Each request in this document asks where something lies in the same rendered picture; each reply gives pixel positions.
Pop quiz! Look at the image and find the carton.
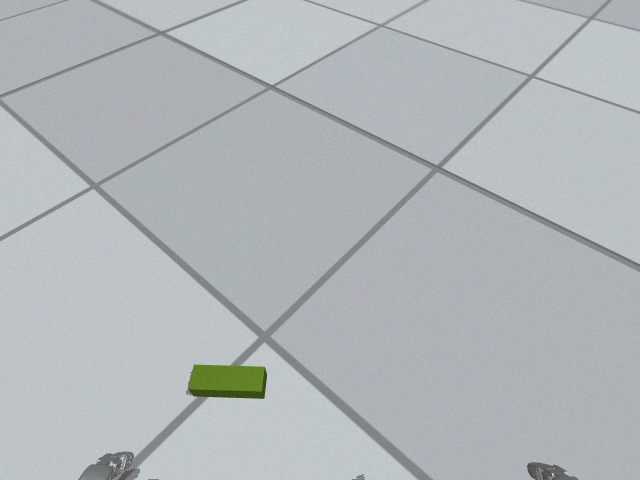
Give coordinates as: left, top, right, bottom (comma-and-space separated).
188, 365, 267, 399

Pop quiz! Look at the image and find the left robot hand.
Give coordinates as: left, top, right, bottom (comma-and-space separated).
78, 452, 134, 480

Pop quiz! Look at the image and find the right robot hand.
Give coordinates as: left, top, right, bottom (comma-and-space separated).
527, 462, 579, 480

